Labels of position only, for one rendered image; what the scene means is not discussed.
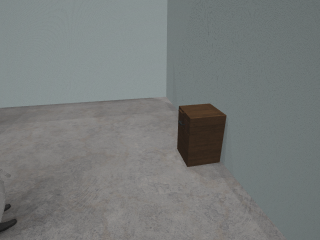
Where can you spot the robot foot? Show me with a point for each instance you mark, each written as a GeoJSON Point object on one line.
{"type": "Point", "coordinates": [6, 225]}
{"type": "Point", "coordinates": [7, 206]}

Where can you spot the robot right foot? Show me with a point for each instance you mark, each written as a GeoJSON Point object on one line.
{"type": "Point", "coordinates": [6, 225]}

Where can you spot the robot left foot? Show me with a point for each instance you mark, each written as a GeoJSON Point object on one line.
{"type": "Point", "coordinates": [7, 206]}

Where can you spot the cabinet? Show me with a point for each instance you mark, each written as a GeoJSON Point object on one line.
{"type": "Point", "coordinates": [203, 145]}

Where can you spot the drawer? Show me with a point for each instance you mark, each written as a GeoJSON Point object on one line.
{"type": "Point", "coordinates": [184, 121]}

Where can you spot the right robot hand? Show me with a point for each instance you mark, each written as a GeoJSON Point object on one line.
{"type": "Point", "coordinates": [5, 174]}

